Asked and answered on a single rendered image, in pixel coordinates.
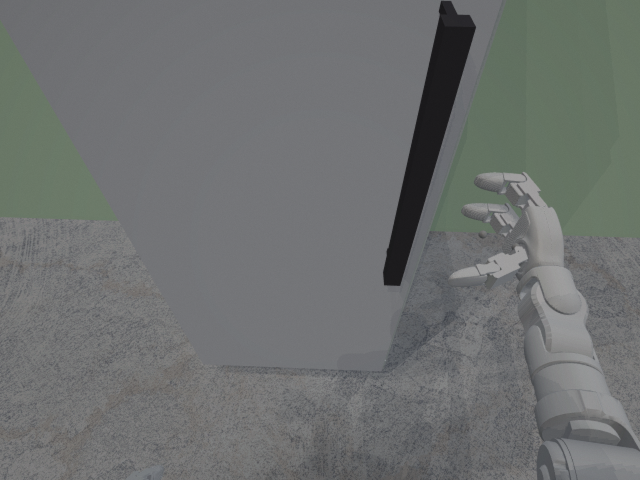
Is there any robot right hand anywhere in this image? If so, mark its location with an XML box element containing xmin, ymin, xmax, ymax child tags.
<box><xmin>448</xmin><ymin>172</ymin><xmax>564</xmax><ymax>290</ymax></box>

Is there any handle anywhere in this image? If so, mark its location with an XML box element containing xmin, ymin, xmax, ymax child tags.
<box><xmin>383</xmin><ymin>1</ymin><xmax>476</xmax><ymax>286</ymax></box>

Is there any fridge door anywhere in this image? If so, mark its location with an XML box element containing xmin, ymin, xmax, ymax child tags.
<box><xmin>0</xmin><ymin>0</ymin><xmax>502</xmax><ymax>371</ymax></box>

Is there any robot right forearm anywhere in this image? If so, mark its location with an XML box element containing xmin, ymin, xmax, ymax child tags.
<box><xmin>516</xmin><ymin>265</ymin><xmax>640</xmax><ymax>451</ymax></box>

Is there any right robot upper arm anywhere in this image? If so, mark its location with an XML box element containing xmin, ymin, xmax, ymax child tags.
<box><xmin>537</xmin><ymin>438</ymin><xmax>640</xmax><ymax>480</ymax></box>

